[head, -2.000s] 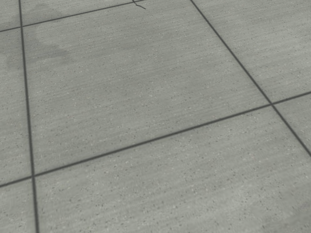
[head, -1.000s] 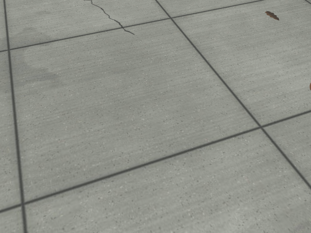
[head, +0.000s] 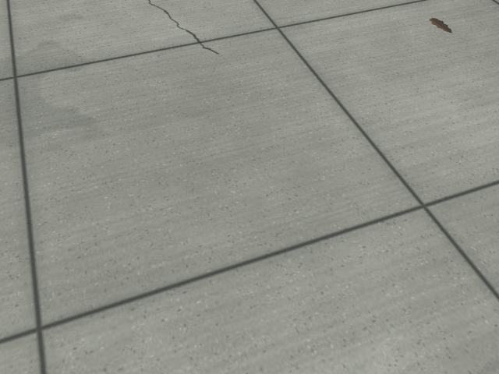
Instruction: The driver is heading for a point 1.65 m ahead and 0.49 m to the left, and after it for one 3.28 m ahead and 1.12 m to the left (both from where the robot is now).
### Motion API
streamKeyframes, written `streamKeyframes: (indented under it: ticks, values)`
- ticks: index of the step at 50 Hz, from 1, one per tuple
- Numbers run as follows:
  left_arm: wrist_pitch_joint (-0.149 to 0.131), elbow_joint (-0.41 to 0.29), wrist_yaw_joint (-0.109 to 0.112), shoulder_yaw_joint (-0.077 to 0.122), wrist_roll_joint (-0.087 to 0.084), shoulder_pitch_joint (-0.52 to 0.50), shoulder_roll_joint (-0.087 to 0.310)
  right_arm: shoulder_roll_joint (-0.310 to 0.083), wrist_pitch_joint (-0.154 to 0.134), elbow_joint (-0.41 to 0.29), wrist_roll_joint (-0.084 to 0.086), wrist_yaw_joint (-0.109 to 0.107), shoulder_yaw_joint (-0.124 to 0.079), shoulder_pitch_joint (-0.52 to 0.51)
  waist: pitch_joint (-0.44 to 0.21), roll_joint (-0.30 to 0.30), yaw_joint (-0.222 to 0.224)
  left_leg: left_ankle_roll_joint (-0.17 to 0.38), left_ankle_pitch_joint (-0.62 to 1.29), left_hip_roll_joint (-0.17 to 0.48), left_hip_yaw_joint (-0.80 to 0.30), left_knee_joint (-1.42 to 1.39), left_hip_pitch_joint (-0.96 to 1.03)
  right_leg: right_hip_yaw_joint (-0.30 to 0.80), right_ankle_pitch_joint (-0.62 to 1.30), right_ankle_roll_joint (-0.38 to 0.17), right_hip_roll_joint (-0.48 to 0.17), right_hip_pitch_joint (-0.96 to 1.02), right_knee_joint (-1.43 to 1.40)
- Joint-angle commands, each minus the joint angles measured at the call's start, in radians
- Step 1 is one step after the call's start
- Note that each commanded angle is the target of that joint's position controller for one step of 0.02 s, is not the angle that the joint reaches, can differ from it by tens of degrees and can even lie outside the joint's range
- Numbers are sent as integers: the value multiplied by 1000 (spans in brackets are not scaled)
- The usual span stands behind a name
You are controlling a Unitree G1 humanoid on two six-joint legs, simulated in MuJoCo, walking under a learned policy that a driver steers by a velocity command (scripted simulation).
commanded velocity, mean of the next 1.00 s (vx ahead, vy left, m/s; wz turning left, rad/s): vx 0.23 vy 0.00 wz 0.00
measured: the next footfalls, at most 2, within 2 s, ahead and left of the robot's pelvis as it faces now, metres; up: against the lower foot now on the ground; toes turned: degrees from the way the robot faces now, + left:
right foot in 0.74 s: +0.21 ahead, -0.15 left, +0.00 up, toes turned -4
left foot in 1.28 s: +0.54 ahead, -0.01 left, +0.00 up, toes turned +9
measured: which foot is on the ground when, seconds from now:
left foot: down 0.00-0.76, up 0.78-1.00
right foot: down 0.00-0.38, up 0.40-0.72, down 0.74-1.00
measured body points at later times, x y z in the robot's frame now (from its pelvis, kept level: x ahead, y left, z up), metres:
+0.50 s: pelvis +0.02 +0.00 +0.00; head +0.02 +0.00 +0.45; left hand +0.00 +0.22 -0.16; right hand -0.04 -0.22 -0.16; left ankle -0.03 +0.07 -0.74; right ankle -0.01 -0.11 -0.72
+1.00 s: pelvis +0.23 -0.09 +0.00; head +0.24 -0.10 +0.45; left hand +0.17 +0.14 -0.14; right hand +0.29 -0.32 -0.15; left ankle +0.27 +0.05 -0.67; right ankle +0.17 -0.15 -0.74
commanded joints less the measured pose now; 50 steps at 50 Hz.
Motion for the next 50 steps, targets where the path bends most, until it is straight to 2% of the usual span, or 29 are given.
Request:
streamKeyframes:
  ticks: [1, 16, 17, 18, 19, 20, 21, 22, 24, 25, 26, 28, 30, 33, 35, 36, 37, 38, 39, 40, 41, 42, 43, 44, 46, 50]
  values:
    - [-2, -1, 2, 8, 0, 77, 65, -76, -4, -5, 0, -3, -11, 82, 60, 13, 0, -2, 203, 161, -129, -69, -21, 62, 142, -33, -92, -41, -38]
    - [-1, -2, 4, 9, 0, 88, 58, -71, -6, -7, 1, -4, -13, 95, 63, 13, 0, -1, 237, 163, -130, -71, -9, 54, 140, -27, -95, -42, -29]
    - [0, -1, 4, 7, 1, 91, 51, -68, -6, -6, 0, -3, -12, 101, 44, 15, -5, 1, 141, 158, -135, -91, -1, 50, 95, -28, -88, -38, -33]
    - [0, -5, 3, 8, 5, 83, 51, -77, -4, -7, -2, -2, -16, 102, 55, 26, -11, 8, 3, 154, -152, -116, -8, 38, 42, -31, -73, -54, -19]
    - [1, -16, 1, 10, 11, 71, 56, -103, 1, -8, -1, -2, -27, 111, 70, 53, -19, 26, -148, 161, -186, -142, -12, 12, -38, -36, -45, -91, 28]
    - [0, -33, -3, 14, 18, 52, 59, -132, 7, -3, 2, -1, -40, 139, 84, 97, -35, 63, -323, 189, -246, -170, 1, -29, -142, -43, -10, -160, 114]
    - [-3, -54, -10, 16, 29, 26, 62, -148, 11, 2, 1, 1, -50, 173, 117, 127, -52, 108, -470, 245, -324, -209, 1, -69, -215, -52, 9, -245, 195]
    - [-9, -76, -18, 17, 38, -6, 60, -151, 13, 8, -2, 5, -56, 204, 163, 132, -68, 150, -551, 302, -393, -246, -9, -102, -244, -58, -3, -317, 267]
    - [-27, -122, -33, 24, 42, -75, 66, -146, -1, 14, -16, 11, -64, 244, 221, 96, -84, 209, -508, 382, -478, -293, 2, -101, -261, -59, -62, -459, 440]
    - [-38, -138, -40, 28, 40, -88, 68, -150, -11, 11, -19, 12, -68, 244, 220, 65, -72, 217, -443, 391, -473, -295, 31, -93, -241, -59, -81, -511, 488]
    - [-48, -148, -47, 33, 37, -90, 70, -152, -22, 5, -17, 14, -70, 233, 202, 43, -57, 210, -370, 381, -441, -290, 58, -90, -210, -57, -92, -531, 500]
    - [-63, -167, -59, 43, 29, -103, 77, -146, -40, -7, -11, 16, -69, 216, 159, 43, -41, 183, -231, 339, -350, -276, 81, -106, -149, -49, -92, -509, 463]
    - [-65, -198, -68, 50, 23, -142, 79, -146, -52, -13, -11, 16, -68, 213, 142, 75, -38, 167, -143, 308, -277, -258, 53, -130, -112, -45, -80, -451, 391]
    - [-59, -240, -74, 58, 16, -180, 82, -161, -62, -21, -12, 18, -69, 215, 141, 114, -34, 156, -67, 299, -225, -222, -12, -158, -76, -51, -63, -341, 285]
    - [-61, -235, -73, 65, 10, -116, 82, -175, -66, -32, -6, 22, -71, 185, 129, 113, 10, 135, 26, 289, -183, -154, -97, -193, -12, -61, -33, -173, 198]
    - [-64, -207, -69, 75, 9, -31, 91, -177, -69, -37, -4, 25, -70, 170, 104, 90, 50, 114, 129, 264, -149, -69, -151, -211, 6, -67, 1, -34, 148]
    - [-73, -168, -61, 94, 9, 91, 126, -165, -76, -38, -8, 31, -63, 176, 43, 40, 97, 88, 240, 218, -96, 95, -203, -193, -12, -80, 11, 138, 107]
    - [-85, -138, -48, 122, 26, 258, 211, -130, -82, -63, -4, 38, -50, 155, -50, -97, 170, 41, 169, 136, 4, 400, -312, 60, -201, -127, -188, 307, -14]
    - [-78, -119, -48, 139, 30, 353, 303, -58, -82, -99, 2, 43, -38, 202, -114, -299, 144, 6, -283, 2, 71, 731, -535, 556, -434, -232, -438, 399, -216]
    - [-64, -129, -51, 122, 19, 255, 232, -131, -73, -106, -24, 49, -57, 151, -14, -138, 86, 29, -241, 75, -30, 861, -589, 594, -543, -238, -423, 267, -246]
    - [-66, -171, -58, 109, 15, 128, 191, -126, -73, -125, -24, 60, -58, 90, 68, -54, 45, 38, -128, 123, -41, 870, -600, 471, -467, -223, -395, 156, -240]
    - [-76, -189, -64, 100, 14, 66, 165, -108, -77, -129, -19, 66, -56, 64, 95, -11, 19, 34, -51, 153, -45, 829, -561, 350, -293, -208, -348, 76, -256]
    - [-87, -192, -63, 92, 14, 51, 145, -102, -73, -127, -21, 68, -59, 62, 89, -11, -6, 26, -19, 169, -39, 795, -516, 261, -167, -191, -306, 39, -260]
    - [-95, -182, -59, 82, 13, 59, 117, -98, -63, -123, -26, 71, -60, 77, 78, -26, -24, 12, -3, 177, -30, 767, -484, 185, -59, -176, -271, 26, -263]
    - [-107, -156, -51, 75, 11, 123, 111, -101, -47, -129, -26, 76, -67, 64, 66, -38, -32, -3, 20, 170, -2, 744, -492, 103, 132, -176, -247, 52, -255]
    - [-112, -133, -47, 67, 11, 211, 116, -96, -31, -189, -24, 81, -69, -112, 95, -44, -9, -29, 101, 169, 46, 647, -608, 18, 343, -182, -227, 99, -260]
